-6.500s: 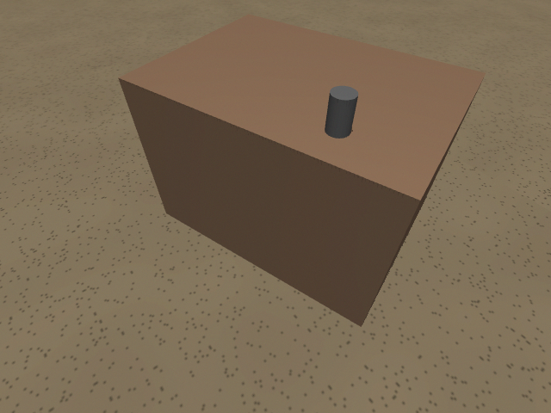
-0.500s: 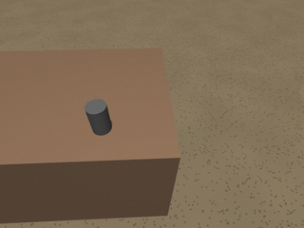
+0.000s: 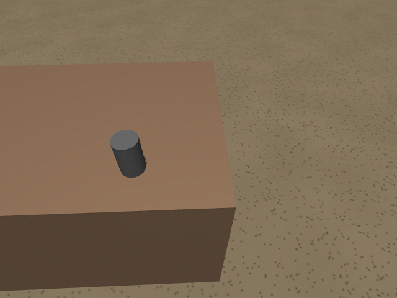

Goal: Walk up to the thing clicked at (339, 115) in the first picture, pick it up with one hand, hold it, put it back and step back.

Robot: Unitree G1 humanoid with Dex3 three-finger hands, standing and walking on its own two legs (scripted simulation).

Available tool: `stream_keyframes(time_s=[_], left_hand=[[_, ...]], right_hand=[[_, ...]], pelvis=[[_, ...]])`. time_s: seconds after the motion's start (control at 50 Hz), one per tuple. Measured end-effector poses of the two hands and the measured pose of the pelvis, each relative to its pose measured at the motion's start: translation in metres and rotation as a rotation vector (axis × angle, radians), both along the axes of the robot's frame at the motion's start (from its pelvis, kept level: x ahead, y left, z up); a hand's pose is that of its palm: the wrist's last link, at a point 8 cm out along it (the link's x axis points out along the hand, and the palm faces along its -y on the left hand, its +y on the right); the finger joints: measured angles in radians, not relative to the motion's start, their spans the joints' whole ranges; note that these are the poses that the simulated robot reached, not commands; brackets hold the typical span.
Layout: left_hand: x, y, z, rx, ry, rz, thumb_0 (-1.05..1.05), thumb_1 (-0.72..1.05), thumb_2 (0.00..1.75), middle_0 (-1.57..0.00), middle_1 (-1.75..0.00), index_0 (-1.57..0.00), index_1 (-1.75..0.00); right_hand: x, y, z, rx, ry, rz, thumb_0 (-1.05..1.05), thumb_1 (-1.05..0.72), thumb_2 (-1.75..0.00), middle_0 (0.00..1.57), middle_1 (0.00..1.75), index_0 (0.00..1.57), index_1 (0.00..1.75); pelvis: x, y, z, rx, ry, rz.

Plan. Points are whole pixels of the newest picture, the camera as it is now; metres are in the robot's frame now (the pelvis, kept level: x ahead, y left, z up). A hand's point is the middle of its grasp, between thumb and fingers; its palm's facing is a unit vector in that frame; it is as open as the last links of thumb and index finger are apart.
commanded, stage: rise first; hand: left
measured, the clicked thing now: (129, 154) +0.49 +0.21 -0.02
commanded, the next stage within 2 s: go down in 1.76 s
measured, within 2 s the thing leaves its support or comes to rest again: neither
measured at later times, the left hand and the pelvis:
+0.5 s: hand (77, 294) +0.17 +0.26 -0.09, palm faces +0.25 -0.90 -0.35, open 15.0 cm; pelvis +0.01 +0.00 -0.01, yaw +1 degrees
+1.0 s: hand (57, 274) +0.18 +0.27 +0.00, palm faces +0.32 -0.88 -0.36, open 17.5 cm; pelvis +0.01 +0.00 +0.00, yaw +1 degrees
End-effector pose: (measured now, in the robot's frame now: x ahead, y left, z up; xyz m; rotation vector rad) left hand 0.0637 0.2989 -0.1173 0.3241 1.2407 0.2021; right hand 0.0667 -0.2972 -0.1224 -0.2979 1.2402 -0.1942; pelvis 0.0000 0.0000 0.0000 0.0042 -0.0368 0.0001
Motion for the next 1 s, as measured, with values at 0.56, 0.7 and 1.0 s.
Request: stream_keyframes(time_s=[0.56, 0.7, 1.0], left_hand=[[0.083, 0.004, 0.068, 0.078, -0.569, 0.087, 0.0, -0.23, 0.13, -0.08, -0.07, -0.08, -0.07], [0.094, 0.005, 0.099, 0.105, -0.709, 0.067, 0.0, -0.46, 0.05, -0.07, -0.06, -0.07, -0.06], [0.084, 0.006, 0.147, 0.157, -0.872, 0.012, -0.01, -0.54, 0.02, -0.05, -0.05, -0.06, -0.04]], right_hand=[[0.093, 0.033, 0.032, 0.026, -0.453, -0.017, 0.0, 0.16, -0.15, 0.06, 0.06, 0.06, 0.05], [0.104, 0.042, 0.046, 0.042, -0.541, 0.014, 0.0, 0.37, -0.07, 0.06, 0.05, 0.06, 0.05], [0.09, 0.034, 0.039, 0.047, -0.503, -0.006, -0.01, 0.5, -0.04, 0.06, 0.05, 0.06, 0.05]], pelvis=[[0.01, 0.002, -0.006, -0.002, 0.054, 0.016], [0.014, 0.001, -0.005, -0.002, 0.026, 0.017], [0.008, 0.0, -0.004, -0.003, -0.013, 0.023]])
